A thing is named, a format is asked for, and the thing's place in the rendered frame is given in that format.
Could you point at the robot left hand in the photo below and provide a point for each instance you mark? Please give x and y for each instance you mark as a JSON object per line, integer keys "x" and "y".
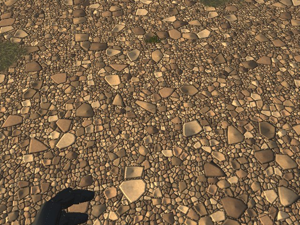
{"x": 50, "y": 213}

